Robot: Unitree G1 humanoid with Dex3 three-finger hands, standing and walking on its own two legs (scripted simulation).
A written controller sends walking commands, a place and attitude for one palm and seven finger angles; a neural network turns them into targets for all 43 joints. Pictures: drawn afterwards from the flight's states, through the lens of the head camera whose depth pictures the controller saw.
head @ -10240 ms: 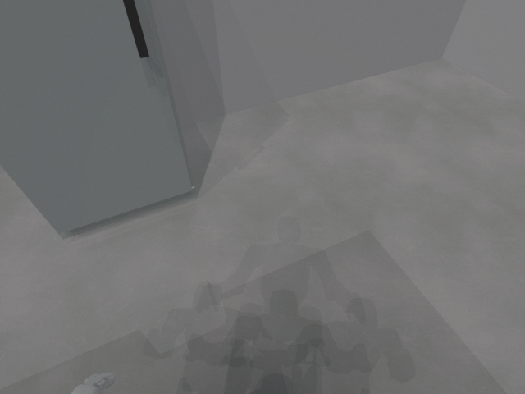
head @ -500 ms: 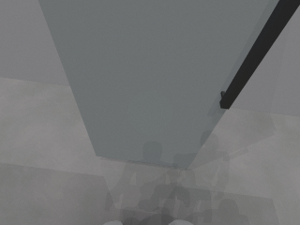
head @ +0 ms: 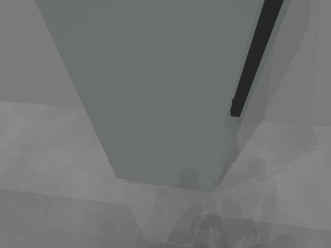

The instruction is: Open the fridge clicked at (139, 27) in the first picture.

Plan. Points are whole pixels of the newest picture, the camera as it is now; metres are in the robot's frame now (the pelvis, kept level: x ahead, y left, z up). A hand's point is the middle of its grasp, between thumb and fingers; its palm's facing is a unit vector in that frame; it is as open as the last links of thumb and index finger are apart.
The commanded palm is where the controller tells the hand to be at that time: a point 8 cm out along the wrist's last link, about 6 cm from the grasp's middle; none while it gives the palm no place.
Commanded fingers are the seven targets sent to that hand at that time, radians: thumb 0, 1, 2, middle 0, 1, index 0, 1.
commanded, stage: come to a stop and stand still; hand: right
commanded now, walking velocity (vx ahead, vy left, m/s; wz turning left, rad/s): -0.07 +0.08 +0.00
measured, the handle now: (255, 45) +0.54 -0.18 +0.23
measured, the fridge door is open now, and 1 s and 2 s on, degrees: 0 0 0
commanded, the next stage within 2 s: look again from close up in 0.50 s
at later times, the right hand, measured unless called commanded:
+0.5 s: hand out of the picture +0.02 -0.14 -0.18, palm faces +0.04 +0.98 -0.21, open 7.2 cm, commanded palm none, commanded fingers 0.00 -0.90 -0.90 0.20 0.30 0.20 0.30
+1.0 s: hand out of the picture -0.02 -0.18 -0.18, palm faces +0.02 +0.98 -0.21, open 7.4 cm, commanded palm none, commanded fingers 0.00 -0.90 -0.90 0.20 0.30 0.20 0.30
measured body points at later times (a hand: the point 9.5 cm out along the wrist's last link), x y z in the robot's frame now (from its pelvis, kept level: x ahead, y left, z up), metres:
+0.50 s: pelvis +0.00 +0.03 +0.00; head +0.01 +0.04 +0.45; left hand -0.01 +0.25 -0.17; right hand +0.02 -0.20 -0.16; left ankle +0.00 +0.12 -0.75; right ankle -0.04 -0.11 -0.75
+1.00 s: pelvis -0.02 +0.00 -0.01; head -0.01 +0.01 +0.44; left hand -0.03 +0.21 -0.17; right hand -0.02 -0.23 -0.16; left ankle +0.00 +0.12 -0.75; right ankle -0.03 -0.10 -0.75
